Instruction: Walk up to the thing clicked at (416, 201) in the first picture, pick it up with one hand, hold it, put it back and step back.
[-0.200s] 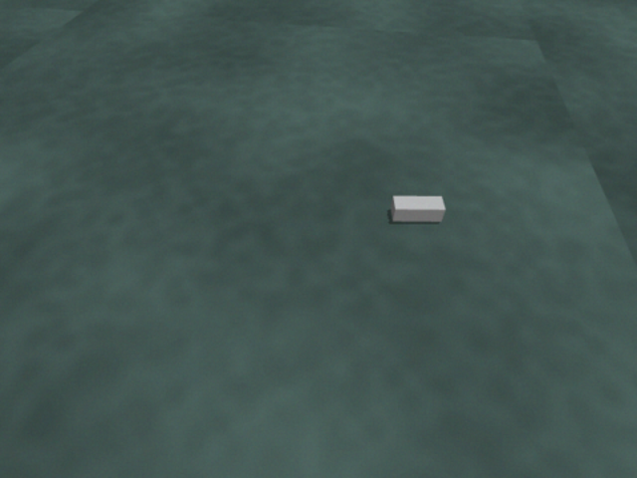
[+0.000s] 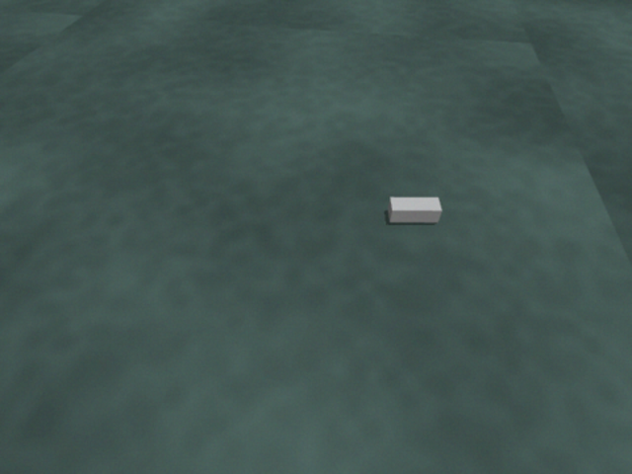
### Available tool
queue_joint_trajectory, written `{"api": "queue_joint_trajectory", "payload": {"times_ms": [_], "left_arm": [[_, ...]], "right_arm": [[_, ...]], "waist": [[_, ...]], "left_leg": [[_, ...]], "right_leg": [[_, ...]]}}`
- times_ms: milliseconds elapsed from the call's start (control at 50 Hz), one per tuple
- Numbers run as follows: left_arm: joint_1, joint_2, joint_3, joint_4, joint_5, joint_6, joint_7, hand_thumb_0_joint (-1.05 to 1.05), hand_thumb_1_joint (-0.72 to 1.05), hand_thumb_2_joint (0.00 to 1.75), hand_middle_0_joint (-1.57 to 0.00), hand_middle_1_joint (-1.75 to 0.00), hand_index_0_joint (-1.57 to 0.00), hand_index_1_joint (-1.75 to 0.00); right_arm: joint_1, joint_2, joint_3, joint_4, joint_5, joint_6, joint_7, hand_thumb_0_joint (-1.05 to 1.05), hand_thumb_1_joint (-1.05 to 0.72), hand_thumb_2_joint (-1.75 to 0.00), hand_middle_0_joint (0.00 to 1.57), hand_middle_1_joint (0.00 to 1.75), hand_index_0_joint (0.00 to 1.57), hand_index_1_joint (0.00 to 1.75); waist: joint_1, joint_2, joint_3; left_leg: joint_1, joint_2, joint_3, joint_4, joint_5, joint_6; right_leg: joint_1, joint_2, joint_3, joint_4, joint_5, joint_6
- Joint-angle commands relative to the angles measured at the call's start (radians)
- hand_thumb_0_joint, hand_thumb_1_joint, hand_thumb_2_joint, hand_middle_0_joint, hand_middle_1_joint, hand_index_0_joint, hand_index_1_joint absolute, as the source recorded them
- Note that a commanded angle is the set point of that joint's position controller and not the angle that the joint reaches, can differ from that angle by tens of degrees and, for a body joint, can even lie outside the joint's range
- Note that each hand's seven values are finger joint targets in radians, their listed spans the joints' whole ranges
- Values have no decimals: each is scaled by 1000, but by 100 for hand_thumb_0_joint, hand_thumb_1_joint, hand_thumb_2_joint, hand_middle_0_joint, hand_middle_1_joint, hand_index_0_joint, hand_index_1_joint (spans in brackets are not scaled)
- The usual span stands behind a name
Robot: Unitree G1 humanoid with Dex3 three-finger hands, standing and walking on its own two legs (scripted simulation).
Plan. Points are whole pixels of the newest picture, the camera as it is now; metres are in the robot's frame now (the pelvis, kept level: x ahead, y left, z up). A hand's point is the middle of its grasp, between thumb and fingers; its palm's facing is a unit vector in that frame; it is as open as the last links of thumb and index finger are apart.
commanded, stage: stand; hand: left
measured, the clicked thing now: (414, 209) +1.26 -0.42 -0.74
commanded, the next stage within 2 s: walk up in 0.92 s
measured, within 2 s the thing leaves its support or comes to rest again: neither
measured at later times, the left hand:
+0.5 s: hand out of the picture +0.08 +0.25 -0.16, palm faces -0.02 -0.94 -0.34, open 7.4 cm
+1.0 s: hand out of the picture +0.09 +0.26 -0.16, palm faces -0.04 -0.94 -0.34, open 7.4 cm
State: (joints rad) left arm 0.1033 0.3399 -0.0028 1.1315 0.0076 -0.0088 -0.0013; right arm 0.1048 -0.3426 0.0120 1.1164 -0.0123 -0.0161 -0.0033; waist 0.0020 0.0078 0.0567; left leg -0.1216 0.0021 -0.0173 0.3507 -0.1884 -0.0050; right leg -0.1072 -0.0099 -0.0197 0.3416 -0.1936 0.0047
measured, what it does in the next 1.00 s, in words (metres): stands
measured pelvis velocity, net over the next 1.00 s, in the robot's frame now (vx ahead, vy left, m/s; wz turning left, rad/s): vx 0.01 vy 0.00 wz -0.02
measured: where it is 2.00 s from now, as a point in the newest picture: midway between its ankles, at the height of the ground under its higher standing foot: (407, 421)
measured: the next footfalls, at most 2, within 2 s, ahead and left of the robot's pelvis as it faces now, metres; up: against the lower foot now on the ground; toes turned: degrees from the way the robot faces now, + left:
right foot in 1.26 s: +0.21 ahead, -0.27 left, +0.00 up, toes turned -7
left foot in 1.68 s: +0.37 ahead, -0.08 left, +0.00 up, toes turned +2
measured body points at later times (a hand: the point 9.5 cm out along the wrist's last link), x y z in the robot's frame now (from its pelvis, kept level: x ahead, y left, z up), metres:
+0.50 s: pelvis +0.01 +0.00 +0.00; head +0.02 +0.00 +0.45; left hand +0.08 +0.30 -0.13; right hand +0.08 -0.30 -0.13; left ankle +0.00 +0.12 -0.75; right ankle +0.00 -0.12 -0.75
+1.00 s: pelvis +0.01 +0.00 +0.00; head +0.02 +0.00 +0.45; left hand +0.09 +0.31 -0.13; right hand +0.08 -0.31 -0.13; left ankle +0.00 +0.12 -0.75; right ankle -0.01 -0.12 -0.73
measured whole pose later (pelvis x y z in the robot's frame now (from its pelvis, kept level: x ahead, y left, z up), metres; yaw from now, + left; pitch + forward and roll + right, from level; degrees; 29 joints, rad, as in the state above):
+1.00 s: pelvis +0.01 +0.00 +0.00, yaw -1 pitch -1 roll +1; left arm 0.15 0.38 0.06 1.07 0.05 0.02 -0.05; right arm 0.17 -0.34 -0.03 1.07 -0.03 -0.06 0.01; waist 0.00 -0.02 0.03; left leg -0.13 0.00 0.00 0.38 -0.24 0.02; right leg -0.23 -0.01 0.02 0.62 -0.40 -0.02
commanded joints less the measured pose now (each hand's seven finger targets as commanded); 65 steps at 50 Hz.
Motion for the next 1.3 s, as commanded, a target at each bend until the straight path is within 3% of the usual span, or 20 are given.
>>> {"api": "queue_joint_trajectory", "payload": {"times_ms": [0, 160, 660, 880, 900, 920, 940, 960, 980, 1020, 1100, 1140, 1180, 1220, 1240, 1260, 1280], "left_arm": [[-37, 214, 42, -60, 2, -23, 10, 0, 90, 90, -20, -30, -20, -30], [-38, 213, 42, -63, 3, -27, 11, 0, 90, 90, -20, -30, -20, -30], [-29, 217, 43, -63, 3, -23, 11, 0, 90, 90, -20, -30, -20, -30], [-30, 218, 41, -66, 2, -22, 13, 0, 90, 90, -20, -30, -20, -30], [-20, 314, 130, -160, 44, -15, -33, 0, 90, 90, -20, -30, -20, -30], [-90, 290, 128, -176, 53, -1, -52, 0, 90, 90, -20, -30, -20, -30], [-132, 279, 135, -206, 64, 13, -63, 0, 90, 90, -20, -30, -20, -30], [-129, 276, 136, -225, 68, 17, -71, 0, 90, 90, -20, -30, -20, -30], [-93, 271, 138, -234, 57, 17, -79, 0, 90, 90, -20, -30, -20, -30], [-30, 270, 147, -230, 42, 13, -97, 0, 90, 90, -20, -30, -20, -30], [-36, 256, 148, -270, 39, 18, -129, 0, 90, 90, -20, -30, -20, -30], [-62, 255, 148, -283, 38, 16, -138, 0, 90, 90, -20, -30, -20, -30], [-19, 265, 155, -264, 37, 10, -138, 0, 90, 90, -20, -30, -20, -30], [97, 273, 165, -224, 35, 6, -133, 0, 90, 90, -20, -30, -20, -30], [213, 302, 181, -192, 35, 0, -123, 0, 90, 90, -20, -30, -20, -30], [354, 360, 204, -160, 40, -10, -107, 0, 90, 90, -20, -30, -20, -30], [420, 449, 230, -166, 47, -15, -89, 0, 90, 90, -20, -30, -20, -30]], "right_arm": [[-31, -208, -42, -60, 2, -17, -8, 0, -90, -90, 20, 30, 20, 30], [-43, -216, -45, -67, 4, -18, -9, 0, -90, -90, 20, 30, 20, 30], [-26, -212, -41, -56, 4, -16, -8, 0, -90, -90, 20, 30, 20, 30], [-30, -214, -42, -56, 5, -16, -10, 0, -90, -90, 20, 30, 20, 30], [130, -342, -119, -82, -8, -45, -8, 0, -90, -90, 20, 30, 20, 30], [224, -394, -148, -48, -16, -55, -10, 0, -90, -90, 20, 30, 20, 30], [245, -432, -173, -48, -21, -64, -16, 0, -90, -90, 20, 30, 20, 30], [224, -433, -175, -73, -15, -71, -20, 0, -90, -90, 20, 30, 20, 30], [186, -417, -174, -101, -16, -79, -21, 0, -90, -90, 20, 30, 20, 30], [127, -371, -165, -141, -17, -95, -22, 0, -90, -90, 20, 30, 20, 30], [82, -368, -173, -193, -33, -98, -13, 0, -90, -90, 20, 30, 20, 30], [90, -376, -177, -203, -36, -100, -9, 0, -90, -90, 20, 30, 20, 30], [63, -375, -176, -213, -35, -98, -7, 0, -90, -90, 20, 30, 20, 30], [26, -377, -177, -220, -31, -89, -12, 0, -90, -90, 20, 30, 20, 30], [31, -352, -165, -219, -33, -83, -15, 0, -90, -90, 20, 30, 20, 30], [74, -290, -141, -219, -35, -80, -20, 0, -90, -90, 20, 30, 20, 30], [120, -198, -106, -246, -16, -80, -15, 0, -90, -90, 20, 30, 20, 30]], "waist": [[3, -5, -75], [2, -11, -100], [-1, -17, -74], [1, -11, -88], [-47, -82, -160], [-98, 23, -78], [-114, 78, 8], [-101, 39, 41], [-68, 34, 57], [-15, 43, 13], [-7, 159, 47], [-14, 179, 68], [9, 177, 50], [73, 143, 14], [130, 32, -37], [193, -178, -99], [211, -472, -81]], "left_leg": [[-2, 120, -91, -62, 123, 32], [31, 124, -89, -49, 181, 34], [12, 120, -88, -75, 142, 32], [27, 124, -88, -65, 183, 30], [129, 149, -153, -23, -269, 120], [206, 254, -315, -121, -522, 177], [229, 371, -457, -186, -596, 221], [167, 414, -489, -203, -585, 238], [127, 413, -477, -205, -538, 229], [127, 355, -364, -183, -417, 203], [15, 298, -159, -159, -271, 201], [-64, 268, -95, -148, -271, 180], [-169, 241, -46, -106, -272, 157], [-287, 227, 9, 21, -305, 135], [-331, 193, 40, 225, -248, 116], [-436, 111, 110, 544, -228, 92], [-605, -44, 85, 821, -445, 57]], "right_leg": [[11, -120, 97, -58, 117, -31], [19, -124, 94, -57, 167, -28], [20, -125, 98, -71, 145, -28], [30, -128, 92, -62, 171, -29], [-92, -46, 58, 86, -247, -53], [-350, -9, 13, 270, -358, -47], [-568, -27, 65, 477, -318, -29], [-627, -40, 157, 557, -294, -35], [-620, -66, 211, 587, -249, -42], [-564, -86, 242, 601, -199, -36], [-460, -108, 134, 452, -149, -3], [-372, -111, 89, 365, -110, -4], [-214, -88, 33, 329, -85, -11], [-18, -54, -45, 301, -16, -16], [115, -36, -39, 288, -45, -22], [261, -21, 10, 229, -169, -43], [237, -210, 391, -25, -522, -91]]}}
